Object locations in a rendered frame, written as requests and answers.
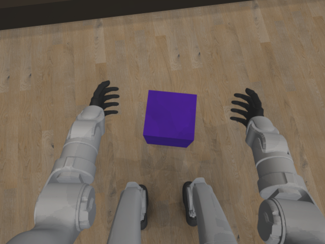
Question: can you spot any right robot thigh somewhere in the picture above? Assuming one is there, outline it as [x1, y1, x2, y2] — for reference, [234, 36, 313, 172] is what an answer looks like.
[186, 182, 238, 244]

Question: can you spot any left robot hand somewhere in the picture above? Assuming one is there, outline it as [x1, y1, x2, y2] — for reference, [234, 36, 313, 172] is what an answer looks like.
[89, 80, 119, 116]

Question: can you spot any robot right forearm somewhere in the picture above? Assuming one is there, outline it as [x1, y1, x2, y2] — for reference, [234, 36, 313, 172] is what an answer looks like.
[245, 116, 325, 221]

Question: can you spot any robot left forearm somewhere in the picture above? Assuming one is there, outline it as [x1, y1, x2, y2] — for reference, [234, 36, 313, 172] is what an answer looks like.
[34, 105, 105, 223]

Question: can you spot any right robot hand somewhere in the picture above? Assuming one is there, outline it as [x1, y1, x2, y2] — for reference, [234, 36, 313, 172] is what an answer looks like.
[230, 88, 264, 127]

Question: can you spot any left robot upper arm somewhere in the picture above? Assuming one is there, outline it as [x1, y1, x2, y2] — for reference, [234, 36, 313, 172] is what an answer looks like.
[6, 182, 96, 244]

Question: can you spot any carton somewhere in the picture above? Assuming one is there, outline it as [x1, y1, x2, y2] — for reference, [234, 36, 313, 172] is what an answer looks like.
[143, 90, 197, 148]

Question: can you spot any right robot upper arm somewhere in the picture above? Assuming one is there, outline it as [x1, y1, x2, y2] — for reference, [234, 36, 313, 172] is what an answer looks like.
[257, 198, 325, 244]

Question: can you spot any right robot foot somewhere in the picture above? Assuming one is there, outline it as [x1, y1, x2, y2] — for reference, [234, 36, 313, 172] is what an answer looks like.
[182, 181, 197, 227]

